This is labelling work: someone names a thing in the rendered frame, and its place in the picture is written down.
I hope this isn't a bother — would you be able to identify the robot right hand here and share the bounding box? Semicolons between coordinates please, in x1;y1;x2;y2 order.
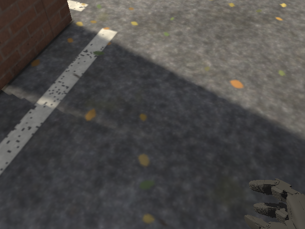
244;178;305;229

